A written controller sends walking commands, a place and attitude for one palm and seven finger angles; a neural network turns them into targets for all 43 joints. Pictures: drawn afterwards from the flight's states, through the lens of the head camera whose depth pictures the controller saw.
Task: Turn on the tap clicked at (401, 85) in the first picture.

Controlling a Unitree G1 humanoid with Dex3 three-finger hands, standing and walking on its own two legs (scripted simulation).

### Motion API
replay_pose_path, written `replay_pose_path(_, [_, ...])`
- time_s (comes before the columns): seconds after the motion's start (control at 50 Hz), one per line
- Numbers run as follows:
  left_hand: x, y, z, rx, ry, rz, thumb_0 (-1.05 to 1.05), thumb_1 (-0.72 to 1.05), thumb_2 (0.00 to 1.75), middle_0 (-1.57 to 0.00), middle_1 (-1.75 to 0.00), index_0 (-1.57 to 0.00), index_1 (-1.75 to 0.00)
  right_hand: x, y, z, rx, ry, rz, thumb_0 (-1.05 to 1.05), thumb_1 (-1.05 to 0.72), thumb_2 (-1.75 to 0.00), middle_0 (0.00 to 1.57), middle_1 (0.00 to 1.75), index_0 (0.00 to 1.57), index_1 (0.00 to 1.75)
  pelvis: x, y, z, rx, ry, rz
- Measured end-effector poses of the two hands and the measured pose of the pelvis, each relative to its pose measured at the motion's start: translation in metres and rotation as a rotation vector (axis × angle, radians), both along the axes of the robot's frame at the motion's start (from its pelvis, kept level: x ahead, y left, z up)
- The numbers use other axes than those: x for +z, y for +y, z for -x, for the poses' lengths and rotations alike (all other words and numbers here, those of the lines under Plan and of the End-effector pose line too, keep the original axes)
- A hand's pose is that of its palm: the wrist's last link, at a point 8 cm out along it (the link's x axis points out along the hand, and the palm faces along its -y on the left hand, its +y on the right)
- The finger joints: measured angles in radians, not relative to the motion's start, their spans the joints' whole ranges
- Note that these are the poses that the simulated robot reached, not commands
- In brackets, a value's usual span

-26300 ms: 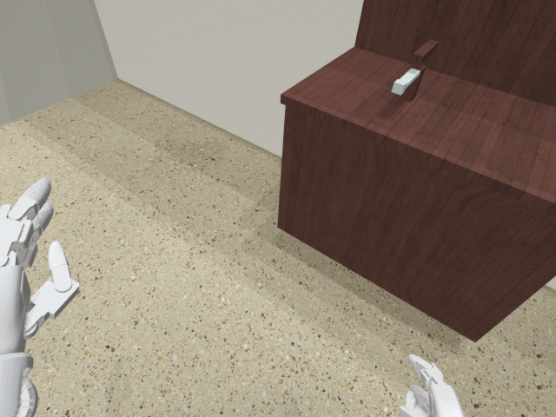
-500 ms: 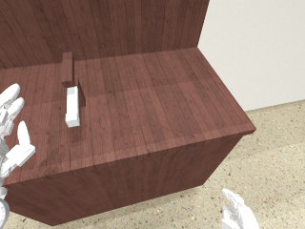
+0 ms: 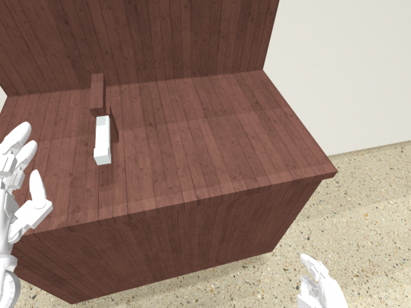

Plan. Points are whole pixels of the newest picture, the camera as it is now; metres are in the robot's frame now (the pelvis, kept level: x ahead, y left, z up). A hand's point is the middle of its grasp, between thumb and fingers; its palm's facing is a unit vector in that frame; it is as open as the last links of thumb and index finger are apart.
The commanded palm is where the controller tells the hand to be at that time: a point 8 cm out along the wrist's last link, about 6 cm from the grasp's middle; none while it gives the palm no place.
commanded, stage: come to a stop and stand still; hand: left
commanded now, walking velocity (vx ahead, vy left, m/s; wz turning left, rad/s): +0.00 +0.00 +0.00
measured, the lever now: (102, 155) +0.39 +0.26 +0.06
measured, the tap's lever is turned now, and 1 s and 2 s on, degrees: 0 0 0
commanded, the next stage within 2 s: look again from close up in 0.80 s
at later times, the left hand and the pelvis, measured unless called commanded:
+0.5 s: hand (74, 175) +0.27 +0.24 +0.15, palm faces +0.25 -0.89 -0.39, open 7.4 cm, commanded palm +0.21 +0.28 +0.18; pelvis +0.02 +0.01 +0.00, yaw -5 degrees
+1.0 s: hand (51, 171) +0.27 +0.27 +0.16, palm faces +0.33 -0.89 -0.30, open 7.4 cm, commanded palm +0.21 +0.30 +0.18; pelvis +0.03 +0.03 +0.00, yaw -4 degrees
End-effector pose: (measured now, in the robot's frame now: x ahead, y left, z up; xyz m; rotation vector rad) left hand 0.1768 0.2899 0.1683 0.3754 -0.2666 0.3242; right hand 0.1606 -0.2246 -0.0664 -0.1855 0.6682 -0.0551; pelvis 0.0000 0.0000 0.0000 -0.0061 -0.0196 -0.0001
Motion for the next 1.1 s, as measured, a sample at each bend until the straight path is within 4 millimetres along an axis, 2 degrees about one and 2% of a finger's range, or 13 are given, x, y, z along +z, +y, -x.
replay_pose_path(0.14, [-0.002,0.002,0.002,0.009,0.004,0.010,0.01,0.89,0.90,-0.21,-0.30,-0.20,-0.30,0.000,0.003,0.002,0.008,0.007,0.004,0.01,-0.90,-0.90,0.20,0.30,0.20,0.30,0.001,0.002,0.002,0.002,-0.004,-0.001])
replay_pose_path(0.2, [0.024,0.019,-0.012,0.016,-0.093,-0.182,0.01,0.89,0.90,-0.22,-0.30,-0.21,-0.30,-0.003,0.008,0.005,0.064,0.022,0.045,0.01,-0.90,-0.90,0.20,0.30,0.20,0.30,-0.002,-0.001,0.007,-0.012,0.001,-0.001])
replay_pose_path(0.26, [0.033,0.026,-0.026,0.041,-0.165,-0.131,0.01,0.89,0.90,-0.21,-0.30,-0.21,-0.30,-0.003,0.012,0.007,0.057,0.003,0.019,0.01,-0.90,-0.90,0.20,0.30,0.20,0.30,-0.002,0.003,0.006,-0.055,-0.006,-0.003])
replay_pose_path(0.32, [0.025,0.007,-0.037,-0.013,-0.146,-0.086,0.01,0.89,0.90,-0.21,-0.30,-0.20,-0.30,-0.003,0.013,0.010,0.007,-0.032,-0.016,0.01,-0.90,-0.90,0.20,0.30,0.21,0.30,-0.002,0.010,0.000,-0.081,-0.009,-0.007])
replay_pose_path(0.4, [0.005,-0.015,-0.048,-0.119,-0.053,-0.075,0.01,0.89,0.90,-0.21,-0.30,-0.20,-0.30,-0.006,0.013,0.017,-0.068,-0.019,-0.025,0.01,-0.90,-0.90,0.20,0.30,0.21,0.30,-0.002,0.015,-0.012,-0.093,-0.004,-0.007])
replay_pose_path(0.48, [-0.004,-0.010,-0.058,-0.136,-0.017,-0.089,0.01,0.89,0.90,-0.22,-0.30,-0.21,-0.30,-0.006,0.010,0.021,-0.096,0.034,0.008,0.01,-0.90,-0.90,0.20,0.30,0.21,0.30,-0.002,0.014,-0.021,-0.085,0.001,-0.001])
replay_pose_path(0.56, [0.003,0.002,-0.064,-0.104,-0.056,-0.095,0.01,0.89,0.89,-0.22,-0.30,-0.21,-0.30,-0.004,0.006,0.015,-0.087,0.062,0.045,0.01,-0.90,-0.90,0.20,0.30,0.20,0.30,-0.002,0.016,-0.028,-0.074,0.001,0.008])
replay_pose_path(0.68, [0.012,0.007,-0.063,-0.098,-0.115,-0.079,0.01,0.89,0.90,-0.22,-0.30,-0.21,-0.30,0.005,0.006,-0.010,-0.078,0.028,0.071,0.01,-0.90,-0.90,0.20,0.30,0.20,0.30,-0.002,0.022,-0.035,-0.072,0.001,0.017])
replay_pose_path(0.78, [0.004,0.012,-0.061,-0.092,-0.086,-0.053,0.01,0.89,0.90,-0.21,-0.30,-0.21,-0.30,0.014,0.015,-0.031,-0.068,-0.025,0.071,0.01,-0.90,-0.90,0.20,0.30,0.20,0.30,-0.002,0.027,-0.036,-0.077,-0.003,0.019])
replay_pose_path(0.86, [0.000,0.017,-0.058,-0.076,-0.068,-0.032,0.01,0.89,0.90,-0.21,-0.30,-0.21,-0.30,0.019,0.027,-0.041,-0.047,-0.052,0.064,0.01,-0.90,-0.90,0.20,0.30,0.20,0.30,-0.002,0.030,-0.034,-0.078,-0.009,0.018])
replay_pose_path(0.96, [0.002,0.020,-0.053,-0.061,-0.078,-0.018,0.01,0.89,0.90,-0.21,-0.30,-0.21,-0.30,0.019,0.039,-0.041,-0.021,-0.052,0.048,0.01,-0.90,-0.90,0.20,0.30,0.20,0.30,-0.002,0.033,-0.031,-0.078,-0.015,0.017])
replay_pose_path(1.1, [0.005,0.019,-0.051,-0.055,-0.078,-0.027,0.01,0.89,0.90,-0.21,-0.30,-0.20,-0.30,0.009,0.045,-0.026,-0.023,-0.006,0.026,0.01,-0.90,-0.90,0.20,0.30,0.21,0.30,-0.001,0.034,-0.027,-0.078,-0.018,0.016])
